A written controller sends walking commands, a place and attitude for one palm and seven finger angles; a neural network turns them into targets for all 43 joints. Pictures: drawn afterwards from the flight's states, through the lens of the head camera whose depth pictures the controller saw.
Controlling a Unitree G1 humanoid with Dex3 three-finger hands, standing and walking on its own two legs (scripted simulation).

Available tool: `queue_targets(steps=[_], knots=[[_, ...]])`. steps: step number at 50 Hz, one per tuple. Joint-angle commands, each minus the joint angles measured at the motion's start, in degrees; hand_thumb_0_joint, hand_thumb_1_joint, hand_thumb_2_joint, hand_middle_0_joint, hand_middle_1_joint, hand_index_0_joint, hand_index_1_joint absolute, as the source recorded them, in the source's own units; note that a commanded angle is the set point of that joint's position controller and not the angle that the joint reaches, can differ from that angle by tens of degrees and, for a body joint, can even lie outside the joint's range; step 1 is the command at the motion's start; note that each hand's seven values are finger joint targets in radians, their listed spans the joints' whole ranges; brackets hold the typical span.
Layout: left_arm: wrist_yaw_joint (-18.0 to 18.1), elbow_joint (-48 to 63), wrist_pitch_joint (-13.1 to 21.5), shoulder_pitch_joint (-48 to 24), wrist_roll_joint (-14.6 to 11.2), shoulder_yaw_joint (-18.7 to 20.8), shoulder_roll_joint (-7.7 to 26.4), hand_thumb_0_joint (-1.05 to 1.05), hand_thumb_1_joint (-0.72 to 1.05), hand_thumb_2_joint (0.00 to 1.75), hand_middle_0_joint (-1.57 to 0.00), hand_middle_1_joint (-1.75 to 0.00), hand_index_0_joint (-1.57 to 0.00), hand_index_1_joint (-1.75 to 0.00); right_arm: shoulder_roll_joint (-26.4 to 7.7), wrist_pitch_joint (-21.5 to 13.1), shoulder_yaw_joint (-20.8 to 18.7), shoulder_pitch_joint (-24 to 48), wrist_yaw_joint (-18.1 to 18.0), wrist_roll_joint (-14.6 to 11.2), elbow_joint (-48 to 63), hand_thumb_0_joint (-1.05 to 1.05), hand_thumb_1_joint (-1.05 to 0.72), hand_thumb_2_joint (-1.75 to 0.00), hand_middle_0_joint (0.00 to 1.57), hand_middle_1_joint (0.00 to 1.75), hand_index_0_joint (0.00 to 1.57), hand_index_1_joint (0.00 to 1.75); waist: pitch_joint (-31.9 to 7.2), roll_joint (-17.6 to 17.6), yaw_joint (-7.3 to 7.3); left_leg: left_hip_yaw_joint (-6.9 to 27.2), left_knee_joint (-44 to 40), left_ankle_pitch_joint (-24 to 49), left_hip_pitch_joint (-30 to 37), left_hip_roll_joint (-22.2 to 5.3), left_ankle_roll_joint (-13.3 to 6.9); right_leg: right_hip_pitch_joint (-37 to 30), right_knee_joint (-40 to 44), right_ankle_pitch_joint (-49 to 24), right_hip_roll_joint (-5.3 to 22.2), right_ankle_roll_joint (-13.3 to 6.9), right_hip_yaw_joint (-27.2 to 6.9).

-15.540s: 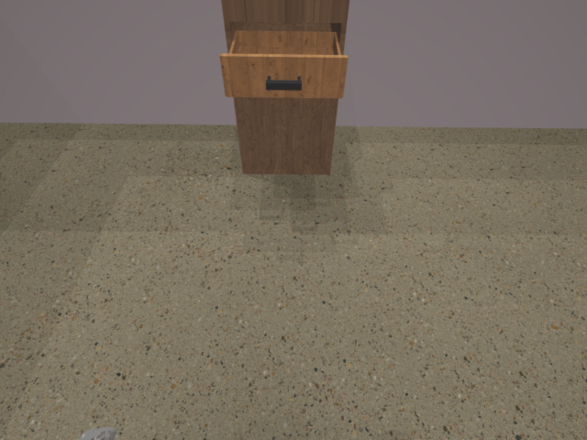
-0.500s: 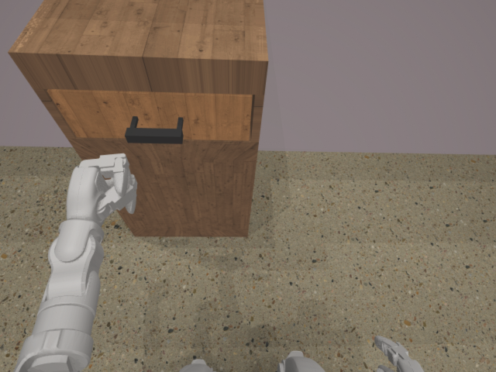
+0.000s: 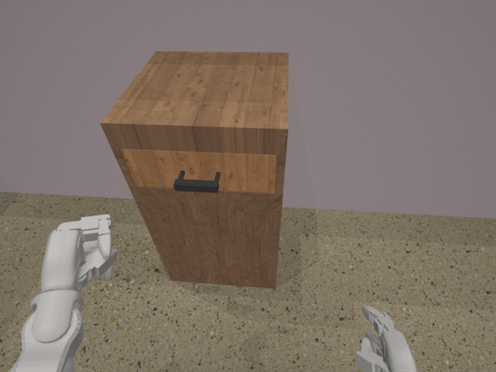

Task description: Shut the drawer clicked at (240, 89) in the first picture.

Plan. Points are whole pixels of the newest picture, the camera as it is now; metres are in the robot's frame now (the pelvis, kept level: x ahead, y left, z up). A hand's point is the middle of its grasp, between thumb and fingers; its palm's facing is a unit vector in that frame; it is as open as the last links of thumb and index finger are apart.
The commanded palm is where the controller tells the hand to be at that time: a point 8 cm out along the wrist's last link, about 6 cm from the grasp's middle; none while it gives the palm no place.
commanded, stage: draw the hand back to the body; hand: left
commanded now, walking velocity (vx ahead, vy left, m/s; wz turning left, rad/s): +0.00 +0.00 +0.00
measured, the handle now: (198, 180) +0.60 +0.21 -0.09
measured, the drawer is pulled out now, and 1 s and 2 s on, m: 0.00 0.00 0.00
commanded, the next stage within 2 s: step back with the hand held close in 0.44 s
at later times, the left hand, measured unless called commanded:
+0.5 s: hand (57, 286) +0.17 +0.24 +0.16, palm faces +0.42 -0.82 -0.39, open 3.2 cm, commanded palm +0.12 +0.27 +0.18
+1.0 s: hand (33, 296) +0.16 +0.26 +0.16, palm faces +0.32 -0.79 -0.52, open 3.2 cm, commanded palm +0.10 +0.30 +0.18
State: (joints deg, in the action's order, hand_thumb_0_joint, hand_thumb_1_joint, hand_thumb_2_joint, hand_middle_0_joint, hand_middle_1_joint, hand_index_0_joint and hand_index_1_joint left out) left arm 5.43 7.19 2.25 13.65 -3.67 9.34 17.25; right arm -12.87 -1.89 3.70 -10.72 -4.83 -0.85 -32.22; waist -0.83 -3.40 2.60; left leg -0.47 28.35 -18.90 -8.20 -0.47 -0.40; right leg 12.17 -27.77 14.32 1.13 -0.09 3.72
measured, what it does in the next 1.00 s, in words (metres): stands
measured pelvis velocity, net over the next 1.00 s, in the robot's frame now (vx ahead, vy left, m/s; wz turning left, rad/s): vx -0.04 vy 0.02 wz -0.02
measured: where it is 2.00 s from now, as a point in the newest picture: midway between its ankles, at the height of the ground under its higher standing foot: outside the picture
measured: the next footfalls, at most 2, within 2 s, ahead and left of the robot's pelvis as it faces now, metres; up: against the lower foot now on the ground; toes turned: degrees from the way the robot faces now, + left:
right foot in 2.00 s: -0.25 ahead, -0.12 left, +0.00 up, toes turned +0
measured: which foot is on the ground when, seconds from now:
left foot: down 0.00-1.00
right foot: down 0.00-1.00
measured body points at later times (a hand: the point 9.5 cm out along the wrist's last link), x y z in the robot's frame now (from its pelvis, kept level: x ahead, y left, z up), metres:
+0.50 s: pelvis -0.01 -0.01 +0.00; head -0.03 -0.03 +0.45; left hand +0.14 +0.28 +0.18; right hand +0.18 -0.22 -0.08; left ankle -0.04 +0.11 -0.74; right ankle +0.01 -0.12 -0.74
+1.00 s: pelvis -0.04 +0.02 +0.00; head -0.02 +0.01 +0.45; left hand +0.13 +0.30 +0.19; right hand +0.13 -0.23 -0.08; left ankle -0.04 +0.11 -0.74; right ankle +0.01 -0.12 -0.74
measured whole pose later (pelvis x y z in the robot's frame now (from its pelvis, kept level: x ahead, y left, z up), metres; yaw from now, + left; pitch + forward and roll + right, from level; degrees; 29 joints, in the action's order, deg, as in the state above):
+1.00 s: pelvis -0.04 +0.02 +0.00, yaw -1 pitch +1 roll +0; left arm 6.7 30.1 11.6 35.8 -1.7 21.4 22.4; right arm -13.0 -1.1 -1.2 -11.2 -4.6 0.2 -32.1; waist 1.8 -1.1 0.3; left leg -2.6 26.8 -14.3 -13.1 1.5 -2.3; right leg 17.2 -25.4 8.6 2.9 1.8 1.5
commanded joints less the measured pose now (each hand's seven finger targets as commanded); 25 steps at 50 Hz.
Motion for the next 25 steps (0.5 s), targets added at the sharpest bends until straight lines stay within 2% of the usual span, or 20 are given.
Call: queue_targets(steps=[1, 2, 3, 4, 6, 8, 9, 11, 13, 15, 16, 18, 20, 22, 23, 25], knots=[[0.5, 18.0, 3.9, -3.2, -0.5, 8.1, 10.3, 0.00, 0.90, 0.90, -1.40, -1.60, -1.40, -1.60, -5.6, -4.0, -3.0, 6.2, 0.0, 0.4, 7.8, 0.00, -0.90, -0.90, 0.20, 0.30, 0.20, 0.30, -5.2, 0.6, -0.12, -0.4, -6.4, 17.3, -0.9, -0.2, -0.9, -9.8, 5.1, -14.0, -0.4, -1.3, -1.2], [0.5, 20.3, 4.1, -1.5, -0.5, 8.9, 10.6, 0.00, 0.90, 0.90, -1.40, -1.60, -1.40, -1.60, -5.5, -4.3, -3.1, 6.1, 0.1, 0.5, 7.9, 0.00, -0.90, -0.90, 0.20, 0.30, 0.20, 0.30, -6.2, 0.8, 0.03, -0.5, -6.4, 18.2, -0.3, -0.2, -1.0, -10.5, 5.2, -14.8, -0.4, -1.2, -1.3], [0.4, 21.2, 4.2, 0.4, -0.5, 9.7, 11.2, 0.00, 0.90, 0.90, -1.40, -1.60, -1.40, -1.60, -5.7, -4.7, -3.2, 6.4, 0.2, 0.6, 7.6, 0.00, -0.90, -0.90, 0.20, 0.30, 0.20, 0.30, -5.2, 0.1, 0.26, -0.5, -6.6, 17.7, -0.6, -0.1, -0.9, -10.4, 5.8, -14.1, -0.7, -1.2, -1.4], [0.4, 22.8, 4.4, 1.3, -0.6, 9.3, 10.4, 0.00, 0.90, 0.90, -1.40, -1.60, -1.40, -1.60, -5.3, -5.0, -3.1, 6.5, 0.3, 0.6, 7.6, 0.00, -0.90, -0.90, 0.20, 0.30, 0.20, 0.30, -4.1, -0.2, 0.13, -0.4, -6.9, 17.5, -0.5, -0.2, -0.8, -10.2, 5.9, -13.8, -0.5, -1.2, -1.3], [0.7, 26.3, 4.9, 3.8, -0.4, 10.6, 11.0, 0.00, 0.90, 0.90, -1.40, -1.60, -1.40, -1.60, -5.3, -6.0, -3.4, 6.5, 0.4, 0.7, 7.6, 0.00, -0.90, -0.90, 0.20, 0.30, 0.20, 0.30, -4.4, -1.1, 0.40, -0.6, -7.0, 17.5, 0.2, -0.1, -0.9, -10.4, 6.2, -13.9, -0.5, -1.1, -1.5], [0.8, 28.1, 5.2, 6.7, -0.4, 11.8, 11.7, 0.00, 0.90, 0.90, -1.40, -1.60, -1.40, -1.60, -5.4, -6.8, -3.5, 6.4, 0.4, 0.8, 7.5, 0.00, -0.90, -0.90, 0.20, 0.30, 0.20, 0.30, -3.2, 0.3, 0.69, -0.4, -7.1, 16.4, -0.1, -0.1, -0.8, -10.1, 7.2, -12.6, -0.9, -1.1, -1.5], [0.8, 29.1, 5.6, 7.8, -0.5, 12.1, 11.6, 0.00, 0.90, 0.90, -1.40, -1.60, -1.40, -1.60, -5.1, -7.1, -3.6, 6.5, 0.4, 0.7, 7.5, 0.00, -0.90, -0.90, 0.20, 0.30, 0.20, 0.30, -2.4, 0.0, 0.61, -0.6, -7.1, 15.6, -0.1, -0.2, -0.8, -9.7, 7.2, -11.9, -0.7, -1.0, -1.7], [1.1, 31.5, 6.2, 10.3, -0.4, 13.7, 12.2, 0.00, 0.90, 0.90, -1.40, -1.60, -1.40, -1.60, -5.0, -7.9, -3.9, 6.2, 0.2, 0.7, 7.5, 0.00, -0.90, -0.90, 0.20, 0.30, 0.20, 0.30, -3.3, 1.0, 1.00, -0.7, -6.8, 15.8, 0.4, -0.3, -1.0, -9.9, 7.1, -12.1, -0.8, -0.9, -1.6], [1.1, 32.0, 6.4, 13.6, -0.5, 15.1, 12.7, 0.00, 0.90, 0.90, -1.40, -1.60, -1.40, -1.60, -5.0, -8.5, -4.2, 6.3, 0.0, 0.7, 7.2, 0.00, -0.90, -0.90, 0.20, 0.30, 0.20, 0.30, -1.8, 1.2, 1.38, -0.9, -6.5, 15.6, 0.2, -0.2, -0.9, -9.2, 8.0, -12.0, -1.0, -1.0, -2.0], [0.9, 29.2, 6.4, 12.0, -0.3, 12.7, 9.8, 0.00, 0.90, 0.90, -1.40, -1.60, -1.40, -1.60, -5.1, -8.7, -4.1, 5.7, 0.1, 0.6, 6.4, 0.00, -0.90, -0.90, 0.20, 0.30, 0.20, 0.30, 1.7, 2.3, 0.35, -0.7, -7.0, 12.9, -0.7, -0.4, -1.0, -7.0, 8.3, -8.6, -0.8, -0.8, -1.9], [0.9, 28.3, 6.5, 11.7, -0.2, 12.6, 9.6, 0.00, 0.90, 0.90, -1.40, -1.60, -1.40, -1.60, -5.3, -8.7, -4.3, 5.5, 0.0, 0.6, 6.3, 0.00, -0.90, -0.90, 0.20, 0.30, 0.20, 0.30, 2.1, 3.2, 0.27, -0.8, -7.1, 11.8, -0.6, -0.5, -1.1, -6.4, 8.7, -7.1, -0.8, -0.7, -1.9], [0.9, 27.4, 6.4, 10.4, 0.0, 11.9, 9.2, 0.00, 0.90, 0.90, -1.40, -1.60, -1.40, -1.60, -5.5, -8.7, -4.4, 5.6, -0.3, 0.5, 6.0, 0.00, -0.90, -0.90, 0.20, 0.30, 0.20, 0.30, 3.6, 2.1, 0.09, -0.8, -7.2, 9.8, -0.3, -0.4, -1.3, -4.9, 9.8, -4.0, -0.9, -0.7, -2.3], [1.3, 28.9, 7.1, 9.2, 0.2, 12.6, 10.2, 0.00, 0.90, 0.90, -1.40, -1.60, -1.40, -1.60, -5.4, -9.2, -4.4, 5.7, -0.5, 0.6, 6.2, 0.00, -0.90, -0.90, 0.20, 0.30, 0.20, 0.30, 1.7, 1.5, 0.41, -0.6, -7.3, 8.9, 0.1, -0.3, -1.4, -5.8, 9.6, -2.6, -0.5, -0.7, -2.4], [1.5, 29.1, 7.3, 10.1, 0.2, 13.6, 11.1, 0.00, 0.90, 0.90, -1.40, -1.60, -1.40, -1.60, -5.3, -9.6, -4.4, 5.9, -0.6, 0.9, 6.3, 0.00, -0.90, -0.90, 0.20, 0.30, 0.20, 0.30, -0.3, 2.4, 1.10, -0.5, -7.3, 10.1, 0.4, -0.2, -1.6, -7.4, 8.9, -4.0, -0.4, -0.8, -2.5], [1.5, 29.4, 7.2, 10.2, 0.2, 13.9, 11.6, 0.00, 0.90, 0.90, -1.40, -1.60, -1.40, -1.60, -5.3, -9.8, -4.3, 6.1, -0.7, 1.0, 6.2, 0.00, -0.90, -0.90, 0.20, 0.30, 0.20, 0.30, -0.4, 0.9, 1.28, -0.5, -7.4, 10.2, 0.3, -0.1, -1.4, -8.0, 9.2, -4.3, -0.4, -1.0, -2.7], [1.6, 29.9, 7.4, 10.6, 0.2, 13.9, 11.1, 0.00, 0.90, 0.90, -1.40, -1.60, -1.40, -1.60, -5.0, -10.2, -4.1, 6.2, -0.6, 1.0, 6.1, 0.00, -0.90, -0.90, 0.20, 0.30, 0.20, 0.30, -0.4, 0.8, 1.38, -0.6, -7.4, 11.1, 0.2, -0.1, -1.3, -8.6, 8.9, -5.6, -0.4, -0.9, -2.6]])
